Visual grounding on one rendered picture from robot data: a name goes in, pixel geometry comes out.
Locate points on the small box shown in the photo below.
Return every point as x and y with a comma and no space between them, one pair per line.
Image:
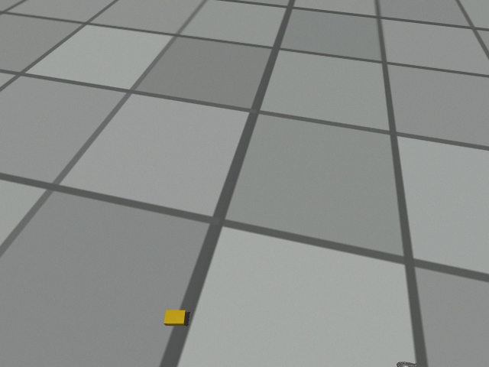
175,318

